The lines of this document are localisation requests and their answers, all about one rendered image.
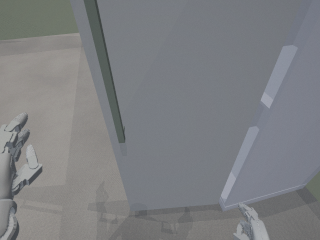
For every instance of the robot left hand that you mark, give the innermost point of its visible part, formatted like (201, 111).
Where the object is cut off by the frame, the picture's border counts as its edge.
(11, 142)

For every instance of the left robot forearm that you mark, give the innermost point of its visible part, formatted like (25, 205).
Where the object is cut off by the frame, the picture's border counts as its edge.
(9, 226)

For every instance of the fridge door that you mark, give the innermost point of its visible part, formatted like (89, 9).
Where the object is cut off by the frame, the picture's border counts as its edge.
(189, 76)

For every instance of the handle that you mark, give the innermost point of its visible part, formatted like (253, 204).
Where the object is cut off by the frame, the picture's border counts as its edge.
(95, 23)

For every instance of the robot right hand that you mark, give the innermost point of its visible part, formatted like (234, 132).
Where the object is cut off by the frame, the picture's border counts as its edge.
(255, 228)

